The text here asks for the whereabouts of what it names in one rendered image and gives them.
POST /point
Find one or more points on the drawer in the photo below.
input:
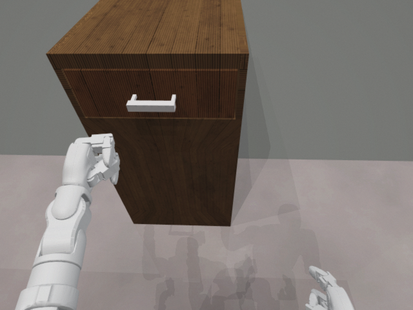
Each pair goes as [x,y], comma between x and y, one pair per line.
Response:
[200,93]

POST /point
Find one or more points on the cabinet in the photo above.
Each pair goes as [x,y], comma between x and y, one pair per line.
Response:
[173,171]

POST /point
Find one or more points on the robot left forearm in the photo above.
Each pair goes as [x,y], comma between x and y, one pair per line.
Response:
[55,273]

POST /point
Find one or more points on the robot right hand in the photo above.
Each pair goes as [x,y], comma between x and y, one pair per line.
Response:
[336,298]

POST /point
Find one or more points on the handle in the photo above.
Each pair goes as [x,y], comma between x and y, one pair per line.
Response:
[151,106]

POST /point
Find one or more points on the robot left hand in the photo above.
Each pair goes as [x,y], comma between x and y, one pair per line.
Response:
[82,168]

